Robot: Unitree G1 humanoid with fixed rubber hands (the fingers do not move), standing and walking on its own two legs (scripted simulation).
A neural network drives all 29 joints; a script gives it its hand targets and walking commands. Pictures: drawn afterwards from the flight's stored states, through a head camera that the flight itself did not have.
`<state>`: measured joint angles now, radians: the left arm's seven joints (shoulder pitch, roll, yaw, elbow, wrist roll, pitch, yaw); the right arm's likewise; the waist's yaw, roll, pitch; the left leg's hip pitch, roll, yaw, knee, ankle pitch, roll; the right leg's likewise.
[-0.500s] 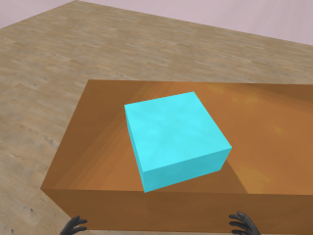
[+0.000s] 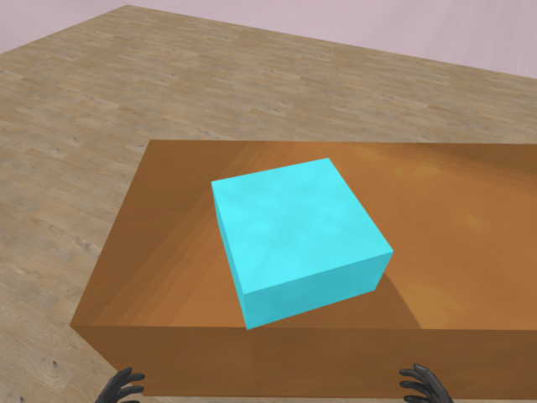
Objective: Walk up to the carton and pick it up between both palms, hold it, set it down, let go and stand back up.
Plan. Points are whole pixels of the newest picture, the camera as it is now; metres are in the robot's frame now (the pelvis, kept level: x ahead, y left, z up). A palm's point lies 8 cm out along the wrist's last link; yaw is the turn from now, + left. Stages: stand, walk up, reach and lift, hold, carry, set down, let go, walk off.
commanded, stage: stand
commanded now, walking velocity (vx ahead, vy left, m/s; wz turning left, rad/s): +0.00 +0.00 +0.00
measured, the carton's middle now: (291, 235) +0.51 -0.05 -0.12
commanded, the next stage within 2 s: walk up in 1.42 s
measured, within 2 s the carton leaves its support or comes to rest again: neither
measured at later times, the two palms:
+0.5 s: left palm out of the picture +0.12 +0.24 -0.08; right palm out of the picture +0.12 -0.25 -0.08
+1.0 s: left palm out of the picture +0.12 +0.25 -0.08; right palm out of the picture +0.10 -0.25 -0.08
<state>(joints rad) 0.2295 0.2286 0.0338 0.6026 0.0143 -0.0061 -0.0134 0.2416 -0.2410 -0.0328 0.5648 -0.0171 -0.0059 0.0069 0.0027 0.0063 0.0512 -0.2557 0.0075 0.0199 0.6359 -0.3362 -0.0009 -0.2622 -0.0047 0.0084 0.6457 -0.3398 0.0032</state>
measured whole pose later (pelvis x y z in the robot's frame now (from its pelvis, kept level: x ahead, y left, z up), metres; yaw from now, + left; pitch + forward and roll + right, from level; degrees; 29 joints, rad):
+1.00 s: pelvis -0.01 +0.00 +0.00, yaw -1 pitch -2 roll +0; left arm 0.26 0.24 0.02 0.62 0.01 -0.01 -0.01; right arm 0.27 -0.25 -0.03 0.61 -0.01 -0.01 0.01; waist 0.00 0.00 0.04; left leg -0.25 0.01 0.04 0.59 -0.30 0.00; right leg -0.27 0.00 0.03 0.61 -0.30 0.00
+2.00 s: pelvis +0.02 -0.09 -0.02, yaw -6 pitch -4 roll +1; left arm 0.31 0.27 0.06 0.60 0.04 -0.02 -0.04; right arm 0.43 -0.34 -0.07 0.69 -0.04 0.00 -0.01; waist -0.05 0.02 0.10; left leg -0.23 0.14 0.02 0.78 -0.51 0.00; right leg -0.40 -0.04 -0.03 0.76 -0.26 0.00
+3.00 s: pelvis +0.04 -0.04 +0.00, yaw +0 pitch -2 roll +0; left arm 0.31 0.27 0.03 0.62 0.01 0.00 -0.01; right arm 0.30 -0.26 -0.02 0.63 -0.01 0.02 0.02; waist 0.00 0.02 0.01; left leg -0.29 0.01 0.04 0.63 -0.30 0.02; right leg -0.27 -0.03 0.02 0.62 -0.31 0.03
